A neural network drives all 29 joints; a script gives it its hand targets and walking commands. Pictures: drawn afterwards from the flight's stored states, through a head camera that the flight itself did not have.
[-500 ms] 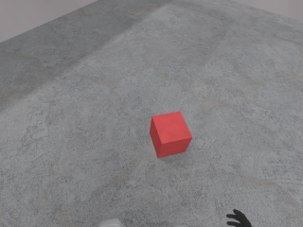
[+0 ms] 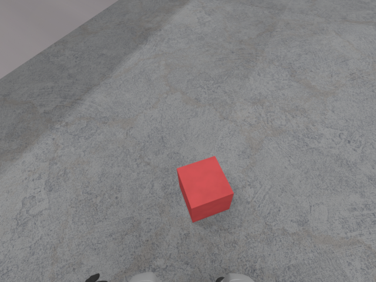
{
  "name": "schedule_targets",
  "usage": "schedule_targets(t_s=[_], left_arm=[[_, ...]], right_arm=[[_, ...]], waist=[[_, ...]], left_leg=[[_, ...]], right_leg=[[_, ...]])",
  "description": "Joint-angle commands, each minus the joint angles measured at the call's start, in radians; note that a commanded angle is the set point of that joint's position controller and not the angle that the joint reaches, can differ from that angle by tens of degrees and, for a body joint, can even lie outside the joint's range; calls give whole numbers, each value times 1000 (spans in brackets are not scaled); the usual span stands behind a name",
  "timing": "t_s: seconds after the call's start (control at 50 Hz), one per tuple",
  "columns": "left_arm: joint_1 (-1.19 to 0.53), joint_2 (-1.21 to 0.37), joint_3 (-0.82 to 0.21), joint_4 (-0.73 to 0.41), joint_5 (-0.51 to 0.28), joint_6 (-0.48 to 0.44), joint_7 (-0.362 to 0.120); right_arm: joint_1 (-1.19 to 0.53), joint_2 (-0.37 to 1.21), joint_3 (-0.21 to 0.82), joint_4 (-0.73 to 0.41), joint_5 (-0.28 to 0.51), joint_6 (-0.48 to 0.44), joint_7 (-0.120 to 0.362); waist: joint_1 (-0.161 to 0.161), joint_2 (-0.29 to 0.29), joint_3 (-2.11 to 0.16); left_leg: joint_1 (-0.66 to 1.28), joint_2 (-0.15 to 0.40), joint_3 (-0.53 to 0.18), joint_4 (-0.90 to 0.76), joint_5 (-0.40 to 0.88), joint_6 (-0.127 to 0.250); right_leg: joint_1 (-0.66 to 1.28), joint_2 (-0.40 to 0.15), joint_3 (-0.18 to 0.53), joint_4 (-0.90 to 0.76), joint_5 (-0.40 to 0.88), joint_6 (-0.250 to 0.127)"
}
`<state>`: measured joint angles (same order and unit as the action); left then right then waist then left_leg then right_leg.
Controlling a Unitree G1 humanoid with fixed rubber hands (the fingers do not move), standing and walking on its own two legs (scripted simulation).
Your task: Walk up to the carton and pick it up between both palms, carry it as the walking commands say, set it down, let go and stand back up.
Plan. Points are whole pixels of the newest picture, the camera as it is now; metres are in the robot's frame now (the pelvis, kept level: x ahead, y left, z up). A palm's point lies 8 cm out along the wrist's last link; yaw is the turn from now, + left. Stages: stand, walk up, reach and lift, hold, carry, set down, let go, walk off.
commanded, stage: walk up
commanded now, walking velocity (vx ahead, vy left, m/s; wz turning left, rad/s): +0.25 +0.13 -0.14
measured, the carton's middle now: (203, 189) +0.59 -0.06 -0.67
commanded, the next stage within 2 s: none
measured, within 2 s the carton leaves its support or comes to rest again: neither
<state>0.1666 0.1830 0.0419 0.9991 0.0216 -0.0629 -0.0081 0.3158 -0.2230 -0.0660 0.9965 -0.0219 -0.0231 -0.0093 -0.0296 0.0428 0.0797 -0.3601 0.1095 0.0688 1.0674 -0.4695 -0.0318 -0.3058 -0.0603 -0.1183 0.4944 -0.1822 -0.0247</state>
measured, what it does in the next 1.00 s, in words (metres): steps on the spot: left foot, then right foot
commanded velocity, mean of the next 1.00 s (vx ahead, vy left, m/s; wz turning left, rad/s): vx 0.11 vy -0.02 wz -0.03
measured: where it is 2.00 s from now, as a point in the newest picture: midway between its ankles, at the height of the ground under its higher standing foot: outside the picture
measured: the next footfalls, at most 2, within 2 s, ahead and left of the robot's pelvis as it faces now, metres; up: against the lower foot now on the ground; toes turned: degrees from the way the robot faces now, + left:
left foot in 0.36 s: +0.17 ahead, +0.17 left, +0.00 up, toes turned +7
right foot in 0.80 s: +0.06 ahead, -0.13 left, +0.00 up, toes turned -6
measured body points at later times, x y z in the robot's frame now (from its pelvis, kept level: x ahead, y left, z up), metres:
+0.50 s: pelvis +0.07 +0.05 +0.00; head +0.10 +0.08 +0.45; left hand +0.08 +0.29 -0.17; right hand +0.16 -0.20 -0.12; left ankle +0.13 +0.16 -0.74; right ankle +0.03 -0.10 -0.68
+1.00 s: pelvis +0.04 -0.03 +0.01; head +0.04 -0.07 +0.46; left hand +0.06 +0.21 -0.12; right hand +0.07 -0.28 -0.16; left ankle +0.05 +0.11 -0.68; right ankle +0.02 -0.13 -0.74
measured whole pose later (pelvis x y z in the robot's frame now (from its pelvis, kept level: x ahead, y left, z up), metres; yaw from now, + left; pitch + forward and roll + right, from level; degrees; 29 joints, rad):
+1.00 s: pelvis +0.04 -0.03 +0.01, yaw -3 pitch +0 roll +2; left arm 0.31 0.15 0.03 1.06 0.02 -0.03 0.02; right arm 0.26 -0.22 -0.07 1.02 -0.03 0.04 0.00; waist 0.03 0.04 0.00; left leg -0.41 0.04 0.05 0.88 -0.33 -0.05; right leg -0.12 -0.03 -0.04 0.36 -0.23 -0.03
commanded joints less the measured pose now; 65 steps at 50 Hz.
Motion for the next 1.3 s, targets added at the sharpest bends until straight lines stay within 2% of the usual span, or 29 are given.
schedule_targets(t_s=[0.0,0.08,0.16,0.24,0.28,0.32,0.34,0.36,0.38,0.42,0.46,0.52,0.58,0.68,0.74,0.76,0.78,0.8,0.82,0.84,0.9,0.92,0.94,0.96,1.1,1.2,1.22,1.24,1.28], left_arm=[[170,153,36,14,-1,-14,16],[192,136,27,26,3,-21,22],[241,145,31,42,9,-19,27],[220,134,27,62,12,1,23],[242,144,30,78,6,4,22],[239,105,19,85,-7,9,25],[250,85,18,78,-22,10,32],[288,49,9,62,-24,17,37],[279,66,15,55,-34,35,46],[223,96,25,22,-24,74,46],[209,128,62,19,-10,118,22],[197,90,49,-2,-1,131,8],[141,72,30,-19,-4,140,-3],[55,95,11,-52,-12,135,-6],[185,81,1,2,-11,111,-4],[233,90,3,23,-7,93,-1],[253,118,7,34,2,66,7],[165,207,27,21,11,49,18],[163,233,34,24,5,49,18],[10,176,14,-7,-3,51,29],[41,121,-1,1,-15,28,38],[98,117,4,33,0,18,37],[213,180,36,59,4,16,31],[296,215,50,72,8,22,40],[344,129,30,94,1,-24,40],[366,115,22,111,14,-19,35],[346,122,27,105,7,-14,31],[293,110,17,122,-6,0,41],[308,112,18,133,-16,5,37]], right_arm=[[137,-30,-16,0,-6,30,3],[17,-28,-17,-39,-13,54,17],[-85,-22,-8,-74,-8,60,29],[-183,-5,17,-101,8,31,36],[-138,-11,17,-77,7,15,26],[-31,-35,9,-27,3,-6,2],[18,-93,-4,-11,7,-20,-13],[23,-146,-16,-19,15,-27,-15],[18,-152,-11,-29,24,-22,-17],[-24,-149,-7,-48,4,-5,-28],[5,-201,-26,-51,7,20,-61],[-71,-129,-17,-54,6,13,-57],[-74,-110,-19,-44,-6,12,-41],[-61,-173,-49,-64,-20,33,-23],[-130,-189,-59,-78,-9,51,-7],[-116,-152,-49,-72,-2,51,-1],[-55,-59,-20,-46,7,55,1],[-64,-10,15,-80,17,55,1],[-117,-53,5,-90,8,72,0],[-74,-42,-6,-43,2,66,-3],[25,-57,-12,20,-4,61,-2],[29,-56,-6,29,9,57,-2],[-66,-64,-8,-19,1,50,14],[-144,-81,-18,-37,-14,60,17],[-153,-18,-12,-33,-10,39,36],[-234,11,6,-75,16,35,38],[-244,20,7,-81,6,36,33],[-227,11,15,-65,15,24,19],[-93,-9,11,-9,20,10,-1]], waist=[[27,-124,-95],[47,-216,-75],[64,-210,-14],[50,-287,-11],[36,-199,-17],[2,-80,-43],[3,-12,-80],[27,130,-128],[13,189,-145],[-11,215,-140],[25,52,-131],[48,151,-132],[42,191,-92],[17,206,-97],[85,187,-108],[107,126,-105],[108,-86,-72],[95,-313,12],[96,-327,46],[16,-263,135],[13,-213,-21],[24,-207,-58],[93,-261,-79],[125,-132,16],[114,-200,18],[117,-249,9],[100,-263,16],[71,-297,12],[30,-246,-80]], left_leg=[[-142,31,-51,74,86,-15],[-184,24,-35,26,193,-21],[-205,15,-21,-111,220,-32],[5,-29,49,-408,226,-33],[73,-42,65,-539,281,-44],[227,-32,37,-721,419,-35],[310,58,-29,-688,742,-22],[357,185,-127,-640,1090,30],[346,250,-162,-655,1176,100],[295,309,-250,-731,950,174],[264,387,-320,-720,849,149],[147,275,-163,-766,633,132],[95,203,-93,-802,428,119],[82,214,-133,-841,204,146],[-27,172,-117,-841,-18,95],[-62,112,-85,-782,-41,59],[-50,4,-4,-577,39,30],[-127,-76,5,-480,-37,-27],[-139,-61,-60,-327,40,-10],[-71,-38,-119,-344,102,8],[-32,-66,-61,-269,157,-8],[-29,-61,-44,-246,101,-13],[-178,-44,2,-144,103,-22],[-358,-25,-58,-72,113,-26],[-327,-28,-37,-147,267,-30],[-207,-44,4,-365,270,-35],[-151,-48,12,-425,291,-33],[3,-79,-9,-492,248,-23],[173,-111,62,-682,412,-18]], right_leg=[[193,-301,323,-187,461,-99],[160,-263,258,-242,278,-105],[130,-261,245,-309,81,-109],[44,-145,111,-323,-66,-108],[60,-157,138,-259,6,-116],[71,-94,112,-98,193,-63],[50,-51,96,-12,226,-5],[-17,7,84,11,-81,50],[-7,34,73,100,-273,64],[-93,46,132,352,-407,66],[-218,32,217,614,-385,87],[-185,27,193,661,-218,75],[-133,28,137,502,-177,75],[-20,42,78,256,-228,72],[207,60,13,12,-105,42],[301,23,52,-86,-71,38],[289,-108,210,-274,-121,33],[124,-294,482,-418,-216,-25],[55,-309,541,-499,-471,-87],[-37,-225,369,-384,-196,-54],[134,-155,209,-239,318,-81],[178,-172,203,-234,254,-94],[244,-237,328,-351,-299,-127],[302,-342,528,-400,-459,-131],[332,-256,315,-321,125,-103],[269,-222,234,-308,166,-116],[226,-208,208,-303,218,-118],[209,-127,118,-192,604,-99],[198,-83,80,-74,650,-57]])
